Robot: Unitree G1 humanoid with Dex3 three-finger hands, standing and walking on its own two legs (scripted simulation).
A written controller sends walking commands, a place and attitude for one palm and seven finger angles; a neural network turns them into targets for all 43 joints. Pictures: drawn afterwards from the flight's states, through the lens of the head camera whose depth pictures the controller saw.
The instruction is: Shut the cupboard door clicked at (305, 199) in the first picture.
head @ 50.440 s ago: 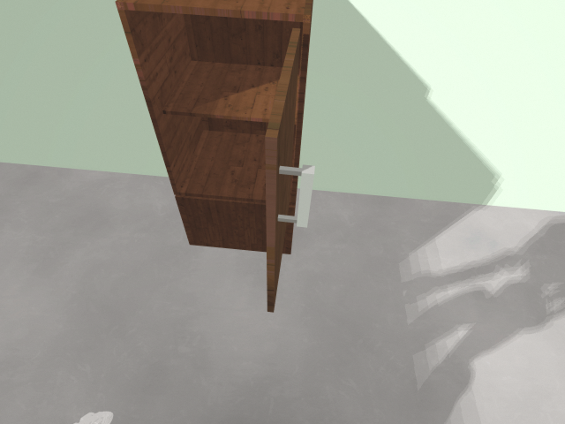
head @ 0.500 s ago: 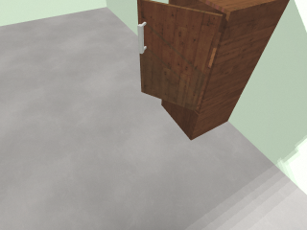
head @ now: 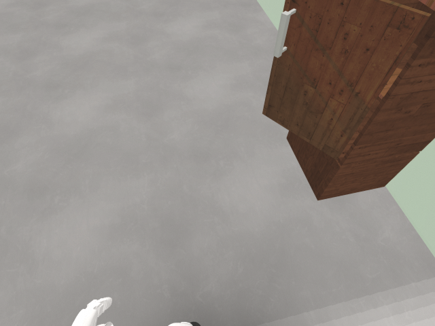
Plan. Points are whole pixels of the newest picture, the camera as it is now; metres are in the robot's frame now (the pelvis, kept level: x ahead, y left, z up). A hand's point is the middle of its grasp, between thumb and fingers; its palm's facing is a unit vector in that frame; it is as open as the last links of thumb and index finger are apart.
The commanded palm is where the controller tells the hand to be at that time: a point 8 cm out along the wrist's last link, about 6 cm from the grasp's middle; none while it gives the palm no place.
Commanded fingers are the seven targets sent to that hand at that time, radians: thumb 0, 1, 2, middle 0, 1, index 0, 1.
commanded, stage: walk to a spot facing it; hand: left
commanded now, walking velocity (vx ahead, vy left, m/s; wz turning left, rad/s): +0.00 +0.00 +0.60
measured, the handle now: (285, 33) +1.00 -0.21 +0.00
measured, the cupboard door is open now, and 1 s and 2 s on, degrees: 33 33 33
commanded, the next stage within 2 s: turn to face it in 1.10 s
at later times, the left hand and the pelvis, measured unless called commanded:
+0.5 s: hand out of the picture +0.01 +0.22 -0.17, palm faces +0.35 -0.90 -0.26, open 7.4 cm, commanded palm none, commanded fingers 0.00 0.90 0.90 -0.20 -0.30 -0.20 -0.30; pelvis +0.05 +0.00 -0.01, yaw +19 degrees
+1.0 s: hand out of the picture +0.08 +0.14 -0.17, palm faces +0.69 -0.71 -0.16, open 7.3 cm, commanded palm none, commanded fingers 0.00 0.90 0.90 -0.20 -0.30 -0.20 -0.30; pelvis +0.21 +0.03 +0.00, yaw +40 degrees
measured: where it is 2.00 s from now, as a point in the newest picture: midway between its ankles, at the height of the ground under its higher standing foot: (171, 279)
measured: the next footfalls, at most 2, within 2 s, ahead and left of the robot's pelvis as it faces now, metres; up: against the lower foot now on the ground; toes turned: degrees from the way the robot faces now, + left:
right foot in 0.04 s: +0.03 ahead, -0.15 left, +0.00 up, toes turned +2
left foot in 0.34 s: +0.03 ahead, +0.14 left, +0.00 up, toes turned +20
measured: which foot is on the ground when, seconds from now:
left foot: down 0.00-0.04, up 0.06-0.32, down 0.34-0.64, up 0.66-1.00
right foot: up 0.00-0.02, down 0.04-0.34, up 0.36-0.62, down 0.64-1.00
